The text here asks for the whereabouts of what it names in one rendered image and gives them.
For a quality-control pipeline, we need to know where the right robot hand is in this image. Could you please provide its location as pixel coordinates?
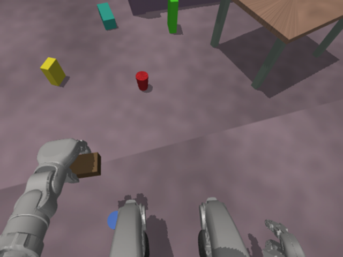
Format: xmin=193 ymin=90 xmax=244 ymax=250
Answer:
xmin=263 ymin=220 xmax=306 ymax=257

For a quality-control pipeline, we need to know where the left robot arm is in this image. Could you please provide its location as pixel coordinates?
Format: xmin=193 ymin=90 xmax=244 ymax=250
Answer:
xmin=0 ymin=162 xmax=67 ymax=257

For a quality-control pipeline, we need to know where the left robot hand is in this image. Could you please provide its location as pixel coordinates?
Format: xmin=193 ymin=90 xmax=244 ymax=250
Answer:
xmin=37 ymin=138 xmax=91 ymax=183

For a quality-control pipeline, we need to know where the sofa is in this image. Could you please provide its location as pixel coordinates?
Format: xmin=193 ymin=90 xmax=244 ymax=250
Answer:
xmin=128 ymin=0 xmax=221 ymax=16

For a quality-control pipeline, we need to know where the coffee table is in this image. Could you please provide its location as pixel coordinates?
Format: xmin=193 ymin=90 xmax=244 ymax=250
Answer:
xmin=210 ymin=0 xmax=343 ymax=89

